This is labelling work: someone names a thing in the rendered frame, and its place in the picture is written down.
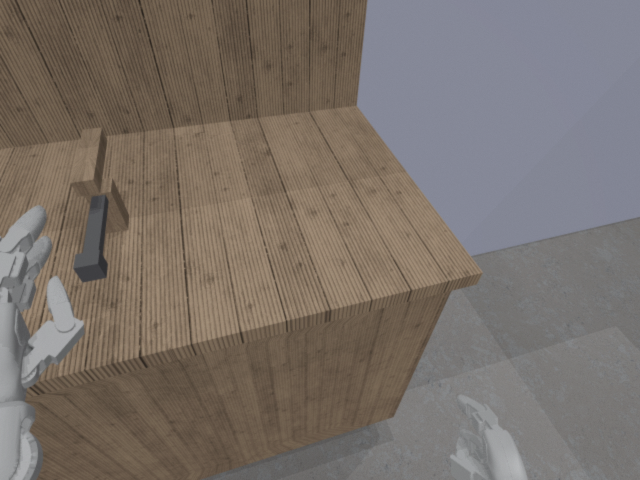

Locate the robot right hand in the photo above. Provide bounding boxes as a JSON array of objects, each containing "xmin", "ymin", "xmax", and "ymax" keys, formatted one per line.
[{"xmin": 450, "ymin": 395, "xmax": 528, "ymax": 480}]

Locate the robot left hand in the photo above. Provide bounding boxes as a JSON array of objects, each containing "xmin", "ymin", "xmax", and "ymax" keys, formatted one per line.
[{"xmin": 0, "ymin": 205, "xmax": 85, "ymax": 403}]

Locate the robot left forearm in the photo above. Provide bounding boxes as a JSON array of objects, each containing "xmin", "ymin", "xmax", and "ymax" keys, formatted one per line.
[{"xmin": 0, "ymin": 401, "xmax": 43, "ymax": 480}]

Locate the counter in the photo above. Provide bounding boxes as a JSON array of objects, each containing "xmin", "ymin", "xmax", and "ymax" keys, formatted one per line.
[{"xmin": 0, "ymin": 0, "xmax": 483, "ymax": 480}]

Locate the tap lever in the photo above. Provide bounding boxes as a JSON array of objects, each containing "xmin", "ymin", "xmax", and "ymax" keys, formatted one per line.
[{"xmin": 73, "ymin": 195, "xmax": 109, "ymax": 282}]

